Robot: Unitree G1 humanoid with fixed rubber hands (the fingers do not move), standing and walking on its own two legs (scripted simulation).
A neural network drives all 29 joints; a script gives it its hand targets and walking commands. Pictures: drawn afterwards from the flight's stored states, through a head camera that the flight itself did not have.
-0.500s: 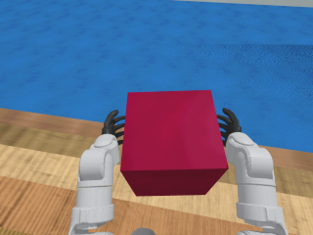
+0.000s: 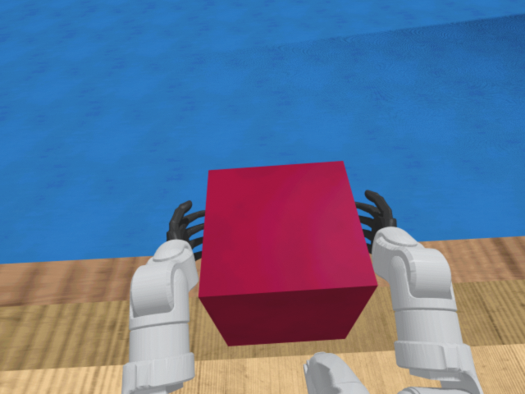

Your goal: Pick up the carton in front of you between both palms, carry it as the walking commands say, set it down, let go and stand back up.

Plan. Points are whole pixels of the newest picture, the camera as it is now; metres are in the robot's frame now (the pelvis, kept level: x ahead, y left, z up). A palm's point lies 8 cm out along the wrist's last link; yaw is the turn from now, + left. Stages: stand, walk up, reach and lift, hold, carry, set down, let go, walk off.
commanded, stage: carry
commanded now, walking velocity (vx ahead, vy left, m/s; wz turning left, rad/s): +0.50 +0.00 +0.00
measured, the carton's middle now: (281, 260) +0.32 -0.03 +0.00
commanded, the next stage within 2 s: none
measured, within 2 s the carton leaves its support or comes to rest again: neither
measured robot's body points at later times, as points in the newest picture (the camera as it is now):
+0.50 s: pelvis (278, 269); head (279, 56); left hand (195, 153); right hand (309, 142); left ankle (239, 318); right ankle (297, 385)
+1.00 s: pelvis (260, 185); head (247, 48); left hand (211, 111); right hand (291, 100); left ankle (255, 309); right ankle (278, 256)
